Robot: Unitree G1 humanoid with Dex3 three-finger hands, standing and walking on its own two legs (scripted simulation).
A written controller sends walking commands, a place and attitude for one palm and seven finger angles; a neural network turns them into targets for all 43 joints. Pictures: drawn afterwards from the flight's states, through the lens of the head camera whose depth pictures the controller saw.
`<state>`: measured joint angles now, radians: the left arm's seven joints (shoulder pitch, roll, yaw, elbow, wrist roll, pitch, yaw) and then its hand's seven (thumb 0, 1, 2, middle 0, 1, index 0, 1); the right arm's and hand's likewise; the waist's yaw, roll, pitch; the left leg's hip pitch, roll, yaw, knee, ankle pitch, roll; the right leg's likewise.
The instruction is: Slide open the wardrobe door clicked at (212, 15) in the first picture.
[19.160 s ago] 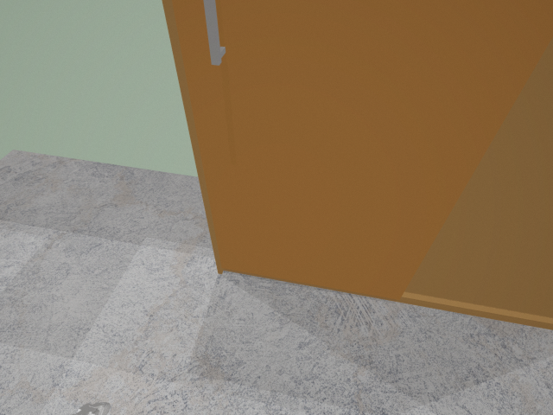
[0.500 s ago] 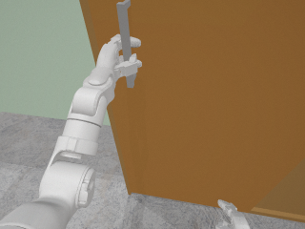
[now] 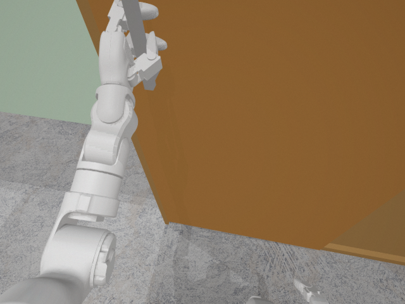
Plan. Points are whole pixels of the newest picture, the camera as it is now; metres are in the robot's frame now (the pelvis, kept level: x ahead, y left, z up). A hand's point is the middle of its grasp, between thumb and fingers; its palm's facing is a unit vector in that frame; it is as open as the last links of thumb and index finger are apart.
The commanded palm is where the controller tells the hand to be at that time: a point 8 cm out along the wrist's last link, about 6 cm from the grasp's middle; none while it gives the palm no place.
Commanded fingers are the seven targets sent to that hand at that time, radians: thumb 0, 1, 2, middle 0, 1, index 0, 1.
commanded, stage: step sideways, sliding the door along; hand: left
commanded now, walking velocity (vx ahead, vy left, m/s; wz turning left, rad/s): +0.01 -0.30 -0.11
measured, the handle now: (141, 25) +0.47 +0.16 +0.27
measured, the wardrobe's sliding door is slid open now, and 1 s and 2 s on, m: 0.00 0.12 0.27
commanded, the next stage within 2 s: none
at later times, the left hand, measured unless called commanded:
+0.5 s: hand (175, 59) +0.44 +0.10 +0.24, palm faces +0.36 -0.93 -0.07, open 6.3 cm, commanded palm +0.40 +0.06 +0.24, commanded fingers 0.00 0.90 0.90 -0.45 -1.40 -0.45 -1.40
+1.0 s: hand (227, 67) +0.43 +0.02 +0.24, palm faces +0.22 -0.97 -0.05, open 6.6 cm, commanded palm +0.40 +0.00 +0.23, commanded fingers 0.00 0.90 0.90 -0.45 -1.40 -0.45 -1.40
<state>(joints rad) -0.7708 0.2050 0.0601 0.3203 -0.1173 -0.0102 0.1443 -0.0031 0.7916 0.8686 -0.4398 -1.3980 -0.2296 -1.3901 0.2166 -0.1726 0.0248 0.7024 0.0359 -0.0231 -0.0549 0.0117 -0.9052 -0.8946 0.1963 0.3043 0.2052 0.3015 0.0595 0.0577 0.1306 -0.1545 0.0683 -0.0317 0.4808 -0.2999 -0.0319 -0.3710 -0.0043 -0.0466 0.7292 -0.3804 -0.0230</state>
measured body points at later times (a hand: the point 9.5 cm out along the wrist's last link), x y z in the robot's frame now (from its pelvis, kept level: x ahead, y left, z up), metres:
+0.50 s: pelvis +0.08 -0.11 -0.02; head +0.17 -0.10 +0.42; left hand +0.42 +0.15 +0.24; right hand +0.35 -0.27 -0.11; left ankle +0.02 +0.03 -0.73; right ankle +0.12 -0.22 -0.74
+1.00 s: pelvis +0.14 -0.13 +0.00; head +0.26 -0.11 +0.43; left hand +0.41 +0.07 +0.24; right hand +0.38 -0.29 -0.11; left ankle +0.06 +0.00 -0.74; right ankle +0.15 -0.26 -0.68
